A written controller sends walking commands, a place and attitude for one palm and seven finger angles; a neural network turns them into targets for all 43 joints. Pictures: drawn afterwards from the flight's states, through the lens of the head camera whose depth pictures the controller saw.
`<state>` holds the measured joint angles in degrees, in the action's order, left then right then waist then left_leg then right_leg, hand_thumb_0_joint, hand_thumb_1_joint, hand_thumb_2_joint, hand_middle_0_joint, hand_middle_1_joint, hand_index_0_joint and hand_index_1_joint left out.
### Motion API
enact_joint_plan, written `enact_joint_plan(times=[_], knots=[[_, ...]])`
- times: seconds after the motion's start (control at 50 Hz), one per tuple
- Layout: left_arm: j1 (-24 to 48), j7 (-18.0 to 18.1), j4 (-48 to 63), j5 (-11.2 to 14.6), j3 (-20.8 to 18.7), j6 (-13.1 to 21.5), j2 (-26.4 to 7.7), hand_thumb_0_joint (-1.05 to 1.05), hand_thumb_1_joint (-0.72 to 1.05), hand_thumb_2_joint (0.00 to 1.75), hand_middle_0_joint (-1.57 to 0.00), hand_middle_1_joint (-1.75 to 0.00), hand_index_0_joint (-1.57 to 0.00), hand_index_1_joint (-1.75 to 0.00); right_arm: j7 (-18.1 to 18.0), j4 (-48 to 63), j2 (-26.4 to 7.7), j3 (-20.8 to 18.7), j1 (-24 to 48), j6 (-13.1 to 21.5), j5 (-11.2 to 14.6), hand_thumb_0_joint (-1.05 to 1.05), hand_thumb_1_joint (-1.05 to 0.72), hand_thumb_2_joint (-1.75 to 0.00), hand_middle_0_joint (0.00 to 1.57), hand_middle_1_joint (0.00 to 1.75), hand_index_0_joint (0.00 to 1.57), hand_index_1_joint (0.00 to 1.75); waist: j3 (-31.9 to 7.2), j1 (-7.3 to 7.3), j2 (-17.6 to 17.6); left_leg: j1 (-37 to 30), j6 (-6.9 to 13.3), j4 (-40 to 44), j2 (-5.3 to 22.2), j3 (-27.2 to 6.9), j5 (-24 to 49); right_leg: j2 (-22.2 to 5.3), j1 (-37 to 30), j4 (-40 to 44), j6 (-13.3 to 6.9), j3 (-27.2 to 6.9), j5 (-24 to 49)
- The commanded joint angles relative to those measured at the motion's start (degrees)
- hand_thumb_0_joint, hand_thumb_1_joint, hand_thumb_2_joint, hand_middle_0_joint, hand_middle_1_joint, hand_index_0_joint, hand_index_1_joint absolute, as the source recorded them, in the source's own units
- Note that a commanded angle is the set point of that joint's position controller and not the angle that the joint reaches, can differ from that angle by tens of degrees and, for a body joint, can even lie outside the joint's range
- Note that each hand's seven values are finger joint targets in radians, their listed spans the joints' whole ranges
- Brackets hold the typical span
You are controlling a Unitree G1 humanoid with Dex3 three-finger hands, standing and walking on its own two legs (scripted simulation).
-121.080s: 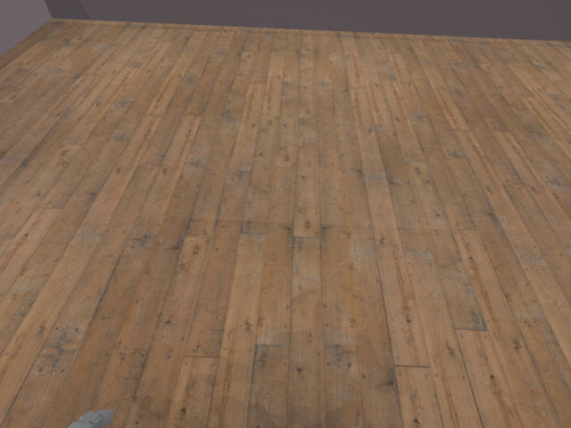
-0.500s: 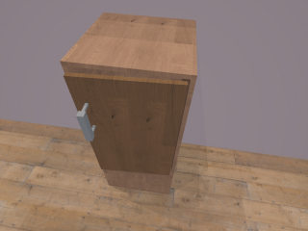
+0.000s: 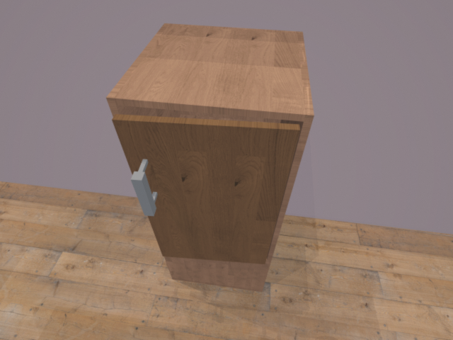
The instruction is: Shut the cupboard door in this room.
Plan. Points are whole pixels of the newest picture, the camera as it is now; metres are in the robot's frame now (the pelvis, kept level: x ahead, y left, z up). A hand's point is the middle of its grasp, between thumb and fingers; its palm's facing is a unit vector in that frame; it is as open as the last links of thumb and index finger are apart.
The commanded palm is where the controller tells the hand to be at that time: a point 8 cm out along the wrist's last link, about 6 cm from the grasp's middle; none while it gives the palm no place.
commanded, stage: look again from close up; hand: left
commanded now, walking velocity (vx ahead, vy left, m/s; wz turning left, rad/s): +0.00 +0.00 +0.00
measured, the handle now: (147, 187) +0.43 +0.21 -0.02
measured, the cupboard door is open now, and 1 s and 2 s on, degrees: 3 3 3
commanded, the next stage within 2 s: raise the hand and make a fist in 0.16 s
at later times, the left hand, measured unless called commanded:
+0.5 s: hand (131, 290) +0.20 +0.18 +0.00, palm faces +0.13 -0.99 -0.02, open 7.0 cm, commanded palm +0.11 +0.23 -0.06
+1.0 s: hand (137, 322) +0.16 +0.17 -0.05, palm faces -0.04 -1.00 -0.03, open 4.6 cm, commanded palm +0.13 +0.23 -0.04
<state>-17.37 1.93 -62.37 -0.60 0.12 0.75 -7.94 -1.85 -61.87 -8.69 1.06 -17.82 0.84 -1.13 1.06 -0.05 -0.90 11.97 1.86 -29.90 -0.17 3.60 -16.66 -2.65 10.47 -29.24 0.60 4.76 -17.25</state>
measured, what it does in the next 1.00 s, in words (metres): lowers itself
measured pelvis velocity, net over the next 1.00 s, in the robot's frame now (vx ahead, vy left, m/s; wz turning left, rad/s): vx -0.05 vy -0.04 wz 0.04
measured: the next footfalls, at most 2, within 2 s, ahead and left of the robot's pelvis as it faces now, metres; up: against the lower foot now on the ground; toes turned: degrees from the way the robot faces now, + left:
none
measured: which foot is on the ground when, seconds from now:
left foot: down 0.00-1.00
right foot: down 0.00-1.00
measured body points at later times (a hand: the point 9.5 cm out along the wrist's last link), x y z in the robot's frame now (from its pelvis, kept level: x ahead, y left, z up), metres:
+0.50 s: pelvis -0.02 +0.00 -0.03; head +0.00 +0.00 +0.42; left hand +0.19 +0.23 +0.00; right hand +0.12 -0.26 -0.12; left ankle +0.00 +0.10 -0.74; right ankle -0.01 -0.12 -0.74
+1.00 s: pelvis -0.05 -0.04 -0.10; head +0.01 -0.04 +0.34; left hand +0.16 +0.22 -0.04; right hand +0.14 -0.25 -0.18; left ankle +0.00 +0.10 -0.74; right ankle -0.01 -0.13 -0.74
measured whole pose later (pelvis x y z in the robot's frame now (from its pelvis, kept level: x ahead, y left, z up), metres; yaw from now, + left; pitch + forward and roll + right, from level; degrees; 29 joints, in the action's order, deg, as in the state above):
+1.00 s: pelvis -0.05 -0.04 -0.10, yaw +2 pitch +14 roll -1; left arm -20.2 -23.0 -0.5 19.2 -12.8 17.6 -15.9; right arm -4.0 -31.8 -10.7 1.2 -13.7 13.3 1.9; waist -8.1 -0.2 -1.8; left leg 55.8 -1.5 -70.6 2.5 -2.2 -29.2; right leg 0.3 53.0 -69.3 -3.3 6.7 -30.8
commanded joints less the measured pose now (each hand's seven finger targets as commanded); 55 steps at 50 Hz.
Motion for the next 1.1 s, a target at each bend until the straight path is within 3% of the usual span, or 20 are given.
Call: enact_joint_plan(times=[0.0, 0.22, 0.24, 0.26, 0.28, 0.3, 0.32, 0.34, 0.36, 0.38, 0.44, 0.48, 0.52, 0.58, 0.66, 0.7, 0.78, 0.9, 0.96, 1.08], knots=[[-3.7, 0.3, 1.5, -0.1, -0.4, 0.3, -5.0, 0.00, 0.90, 0.90, -0.20, -0.30, -0.20, -0.30, 0.2, 2.4, -5.6, -0.9, -2.1, 1.2, 0.3, 0.00, -0.90, -0.90, 0.20, 0.30, 0.20, 0.30, 4.7, -0.44, -0.7, 3.7, 1.2, 10.4, 6.1, -7.5, 7.7, -2.9, 0.0, 4.8, -2.3, -3.7, 4.9], [-2.4, 0.3, 1.2, 0.0, -0.4, 0.0, -6.6, 0.00, 0.90, 0.90, -0.20, -0.30, -0.20, -0.30, 0.2, 0.7, -7.0, -0.6, -1.1, 1.2, 0.4, 0.00, -0.90, -0.90, 0.20, 0.30, 0.20, 0.30, 2.0, -0.40, 0.1, -0.4, 0.9, 9.5, 5.9, -6.1, 17.0, -3.9, -2.3, 5.0, -1.5, -3.6, 10.2], [-5.3, 2.5, -0.2, -0.7, -0.2, 1.0, -8.0, 0.00, 0.90, 0.90, -0.20, -0.30, -0.20, -0.30, 0.6, 4.3, -9.2, -1.3, 2.6, 1.3, 1.2, 0.00, -0.90, -0.90, 0.20, 0.30, 0.20, 0.30, 4.1, -1.58, 8.4, 2.8, -0.7, -0.1, 7.4, -5.9, 25.0, -5.4, 0.9, 6.0, -1.1, -6.5, 23.7], [48.1, 2.9, 94.8, 5.6, -25.0, 16.9, -42.4, 0.00, 0.90, 0.90, -0.20, -0.30, -0.20, -0.30, -4.5, 19.6, -20.9, -4.5, -2.5, 12.2, 1.4, 0.00, -0.90, -0.90, 0.20, 0.30, 0.20, 0.30, -18.6, 9.58, -0.6, -16.2, -0.9, -1.4, 5.9, -8.4, 34.7, 1.0, 3.7, -6.6, -0.8, -0.6, 23.7], [4.0, 2.6, 73.6, 6.7, -1.8, 11.4, -12.5, 0.00, 0.90, 0.90, -0.22, -0.32, -0.22, -0.32, -5.1, 19.6, -13.2, -0.9, 2.6, 16.6, 4.8, 0.00, -0.90, -0.90, 0.20, 0.30, 0.20, 0.30, -27.1, 1.56, -19.8, -23.3, -3.0, -0.2, 5.3, -9.0, 39.7, 3.3, 10.5, -12.5, -1.4, 0.9, 4.6], [-8.5, 2.9, 73.5, 9.9, 2.0, 4.0, -0.2, 0.00, 0.90, 0.90, -0.24, -0.34, -0.24, -0.34, -3.5, 20.6, -11.2, -2.2, 4.6, 19.1, 3.2, 0.00, -0.90, -0.90, 0.20, 0.30, 0.20, 0.30, -22.6, 0.50, -20.8, -15.5, -6.0, 4.2, 4.9, -8.2, 43.4, 3.1, 10.6, -12.5, -1.7, 1.3, -0.3], [-2.9, 3.4, 68.8, 9.2, 1.8, 4.1, -1.0, 0.00, 0.90, 0.90, -0.25, -0.36, -0.25, -0.36, -2.0, 18.9, -10.4, -2.7, 2.9, 20.7, 3.4, 0.00, -0.90, -0.90, 0.20, 0.30, 0.20, 0.30, -10.0, 2.97, -9.8, -5.4, -5.3, 3.5, 4.4, -8.8, 34.3, 2.2, 14.3, -11.8, -1.0, 0.5, -0.7], [-0.8, 2.6, 65.6, 9.0, -0.4, 6.1, -1.4, 0.00, 0.90, 0.90, -0.27, -0.38, -0.27, -0.38, -0.9, 21.0, -11.8, -4.3, 3.0, 21.1, 2.6, 0.00, -0.90, -0.90, 0.20, 0.30, 0.20, 0.30, -1.2, 3.66, -6.1, 2.0, -5.1, 1.5, 3.1, -9.3, 22.4, 2.4, 16.9, -8.3, -1.3, 1.3, -0.6], [-2.2, 1.1, 60.8, 9.1, -4.5, 9.5, -4.2, 0.00, 0.90, 0.90, -0.29, -0.40, -0.29, -0.40, -0.1, 23.0, -12.9, -5.0, 4.0, 21.4, 1.8, 0.00, -0.90, -0.90, 0.20, 0.30, 0.20, 0.30, 1.4, 3.19, -0.6, 9.6, -4.8, -1.9, 1.7, -9.1, 10.8, 2.3, 19.0, -6.2, -1.7, 2.3, 0.8], [-10.1, -1.5, 54.4, 10.3, -6.7, 13.7, -3.5, 0.00, 0.90, 0.90, -0.31, -0.42, -0.31, -0.42, 0.4, 25.1, -12.7, -5.4, 5.2, 21.3, 1.4, 0.00, -0.90, -0.90, 0.20, 0.30, 0.20, 0.30, 1.1, 1.40, 8.3, 15.3, -3.6, -5.8, 0.6, -8.0, 5.6, 2.6, 21.0, -6.9, -2.0, 2.7, 0.2], [-20.6, -13.5, 47.2, 13.6, -10.5, 28.8, -2.1, 0.00, 0.90, 0.90, -0.36, -0.48, -0.36, -0.48, 2.6, 30.3, -11.9, -7.0, 7.4, 20.2, 1.0, 0.00, -0.90, -0.90, 0.20, 0.30, 0.20, 0.30, -6.5, -3.13, 15.9, 25.0, -4.2, -17.4, -0.7, -5.1, 8.2, 3.3, 26.6, -19.7, -2.8, 2.5, 3.8], [-16.4, -22.5, 49.3, 14.9, -11.6, 38.4, -6.0, 0.00, 0.90, 0.90, -0.40, -0.52, -0.40, -0.52, 3.5, 33.8, -12.7, -7.7, 9.3, 20.0, 0.9, 0.00, -0.90, -0.90, 0.20, 0.30, 0.20, 0.30, -10.2, -3.22, 9.3, 31.3, -3.9, -24.2, -1.5, -3.9, 3.6, 2.7, 31.5, -26.4, -3.4, -0.4, 1.2], [-15.8, -26.3, 51.1, 16.7, -15.9, 37.3, -10.9, 0.00, 0.90, 0.90, -0.44, -0.56, -0.44, -0.56, 3.5, 38.6, -13.2, -7.6, 10.8, 18.8, 1.9, 0.00, -0.90, -0.90, 0.20, 0.30, 0.20, 0.30, -14.0, -5.29, 0.6, 34.2, -2.7, -26.3, -2.3, -2.4, -0.9, 2.1, 32.0, -28.1, -3.7, -3.5, -3.4], [-7.0, -26.8, 63.6, 21.2, -18.3, 31.2, -14.1, 0.00, 0.90, 0.90, -0.49, -0.62, -0.49, -0.62, 1.4, 44.2, -13.2, -6.8, 11.5, 17.4, 3.3, 0.00, -0.90, -0.90, 0.20, 0.30, 0.20, 0.30, -19.1, -4.14, -1.5, 37.3, -1.3, -29.1, -2.5, -2.3, -7.8, 1.8, 32.2, -25.2, -2.8, -8.3, -15.1], [3.0, -22.5, 82.0, 21.0, -16.4, 33.0, -15.3, 0.00, 0.90, 0.90, -0.57, -0.70, -0.57, -0.70, -0.9, 43.7, -12.3, -5.9, 8.4, 18.0, 3.0, 0.00, -0.90, -0.90, 0.20, 0.30, 0.20, 0.30, -21.3, 0.15, -3.7, 37.2, 0.0, -34.3, -0.5, -3.9, -9.0, 2.3, 35.2, -22.9, -2.2, -11.7, -20.4], [7.0, -22.0, 84.8, 19.7, -14.0, 34.0, -15.7, 0.00, 0.90, 0.90, -0.60, -0.74, -0.60, -0.74, -2.0, 41.7, -12.6, -5.1, 7.2, 18.3, 2.7, 0.00, -0.90, -0.90, 0.20, 0.30, 0.20, 0.30, -20.1, 2.96, -2.3, 38.1, 0.5, -36.8, 0.2, -4.5, -8.2, 2.8, 37.5, -23.4, -1.8, -11.7, -18.9], [3.0, -24.9, 75.5, 19.7, -12.4, 29.3, -14.9, 0.00, 0.90, 0.90, -0.68, -0.82, -0.68, -0.82, -3.1, 39.1, -12.8, -4.6, 6.9, 18.3, 3.3, 0.00, -0.90, -0.90, 0.20, 0.30, 0.20, 0.30, -17.6, 3.28, -1.1, 41.2, 0.3, -37.3, 0.4, -5.1, -8.9, 2.6, 37.4, -22.4, -1.2, -11.7, -19.1], [-4.6, -24.7, 71.5, 21.4, -21.2, 19.3, -18.6, 0.00, 0.90, 0.90, -0.79, -0.94, -0.79, -0.94, -3.1, 40.6, -11.0, -4.4, 8.7, 16.3, 3.8, 0.00, -0.90, -0.90, 0.20, 0.30, 0.20, 0.30, -22.8, -2.12, 1.4, 41.5, -0.3, -34.8, 0.0, -5.2, -3.8, 0.5, 26.4, -21.2, 0.4, -13.4, -11.9], [-6.0, -22.7, 73.4, 22.2, -21.6, 20.6, -16.5, 0.00, 0.90, 0.90, -0.84, -1.00, -0.84, -1.00, -2.5, 40.8, -9.9, -4.4, 8.3, 16.1, 3.3, 0.00, -0.90, -0.90, 0.20, 0.30, 0.20, 0.30, -23.6, -2.23, 3.5, 41.2, -0.8, -33.8, 0.0, -5.2, -1.7, -0.2, 24.6, -22.1, 1.1, -12.6, -5.3], [-5.3, -22.6, 72.0, 20.9, -16.0, 25.7, -13.3, 0.00, 0.90, 0.90, -0.95, -1.12, -0.95, -1.12, -2.0, 40.2, -11.1, -4.7, 6.8, 16.6, 3.0, 0.00, -0.90, -0.90, 0.20, 0.30, 0.20, 0.30, -19.0, -0.35, 2.5, 38.6, -0.6, -31.1, 0.0, -5.5, -3.4, 1.6, 31.6, -23.6, -0.6, -8.1, -9.5]])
